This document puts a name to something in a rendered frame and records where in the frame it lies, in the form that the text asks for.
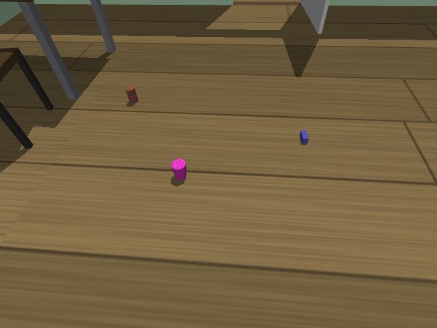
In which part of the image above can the chair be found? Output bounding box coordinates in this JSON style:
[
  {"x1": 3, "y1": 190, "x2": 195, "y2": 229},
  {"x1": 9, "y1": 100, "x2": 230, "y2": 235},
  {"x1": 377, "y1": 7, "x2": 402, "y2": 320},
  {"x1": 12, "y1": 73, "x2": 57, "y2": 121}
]
[{"x1": 0, "y1": 48, "x2": 54, "y2": 149}]

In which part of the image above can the table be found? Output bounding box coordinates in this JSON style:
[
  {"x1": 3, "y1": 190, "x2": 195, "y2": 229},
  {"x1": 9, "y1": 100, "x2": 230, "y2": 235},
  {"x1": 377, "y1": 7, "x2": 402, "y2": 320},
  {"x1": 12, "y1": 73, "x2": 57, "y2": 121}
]
[{"x1": 0, "y1": 0, "x2": 116, "y2": 100}]

